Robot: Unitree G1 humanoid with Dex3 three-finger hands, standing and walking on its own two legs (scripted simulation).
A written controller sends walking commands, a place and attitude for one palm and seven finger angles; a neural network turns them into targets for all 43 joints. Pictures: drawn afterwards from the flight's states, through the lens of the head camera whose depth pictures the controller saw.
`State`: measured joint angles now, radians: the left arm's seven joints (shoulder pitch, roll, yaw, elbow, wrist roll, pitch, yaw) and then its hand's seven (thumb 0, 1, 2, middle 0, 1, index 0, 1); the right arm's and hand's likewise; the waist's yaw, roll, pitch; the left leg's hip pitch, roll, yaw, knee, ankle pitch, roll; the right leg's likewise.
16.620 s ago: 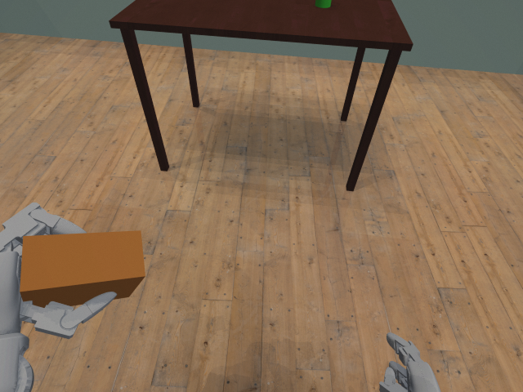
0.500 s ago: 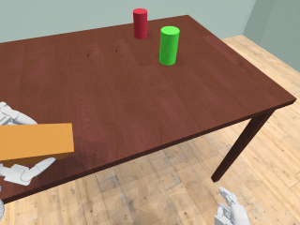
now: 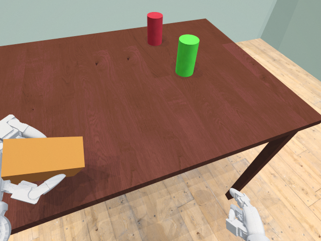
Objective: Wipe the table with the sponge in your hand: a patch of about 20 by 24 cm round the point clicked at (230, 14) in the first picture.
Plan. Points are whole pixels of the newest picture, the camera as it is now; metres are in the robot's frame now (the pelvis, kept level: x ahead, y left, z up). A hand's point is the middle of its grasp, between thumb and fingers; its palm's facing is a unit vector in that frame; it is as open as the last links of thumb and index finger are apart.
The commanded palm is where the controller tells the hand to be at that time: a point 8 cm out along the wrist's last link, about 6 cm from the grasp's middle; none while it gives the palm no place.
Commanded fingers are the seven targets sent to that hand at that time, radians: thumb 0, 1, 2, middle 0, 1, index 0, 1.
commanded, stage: come to a stop and stand still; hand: left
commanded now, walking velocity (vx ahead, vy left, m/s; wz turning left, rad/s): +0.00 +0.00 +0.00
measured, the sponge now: (55, 159) +0.23 +0.22 +0.15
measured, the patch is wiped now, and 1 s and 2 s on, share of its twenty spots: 0.00 0.00 0.00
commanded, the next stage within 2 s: look again from close up in 0.90 s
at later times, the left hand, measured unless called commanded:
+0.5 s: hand out of the picture +0.19 +0.30 +0.16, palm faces +0.44 -0.83 -0.35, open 9.8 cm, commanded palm +0.13 +0.32 +0.18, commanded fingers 0.00 0.10 1.30 -1.20 -1.60 -1.20 -1.60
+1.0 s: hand out of the picture +0.21 +0.31 +0.16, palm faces +0.39 -0.85 -0.36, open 9.8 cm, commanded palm +0.15 +0.34 +0.18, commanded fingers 0.00 0.10 1.30 -1.20 -1.60 -1.20 -1.60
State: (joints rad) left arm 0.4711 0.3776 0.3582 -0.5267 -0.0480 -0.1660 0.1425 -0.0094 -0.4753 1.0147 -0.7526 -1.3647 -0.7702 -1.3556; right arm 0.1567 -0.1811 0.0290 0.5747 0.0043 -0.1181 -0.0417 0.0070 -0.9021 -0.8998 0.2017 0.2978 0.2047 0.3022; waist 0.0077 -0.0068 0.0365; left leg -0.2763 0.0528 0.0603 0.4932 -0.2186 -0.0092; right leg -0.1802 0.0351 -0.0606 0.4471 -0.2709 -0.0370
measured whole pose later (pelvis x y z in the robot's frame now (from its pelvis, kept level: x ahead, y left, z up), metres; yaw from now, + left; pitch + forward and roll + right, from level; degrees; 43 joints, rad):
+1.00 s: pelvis -0.01 +0.06 +0.00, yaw +0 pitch -1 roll -2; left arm 0.39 0.36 0.35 -0.47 -0.01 -0.19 0.12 -0.01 -0.47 1.02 -0.75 -1.36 -0.77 -1.36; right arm 0.18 -0.19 0.03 0.58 0.01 -0.16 -0.02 0.01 -0.90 -0.90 0.20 0.30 0.21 0.30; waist 0.03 -0.04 0.07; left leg -0.25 -0.02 0.08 0.47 -0.20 0.08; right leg -0.14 -0.03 -0.02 0.39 -0.22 0.04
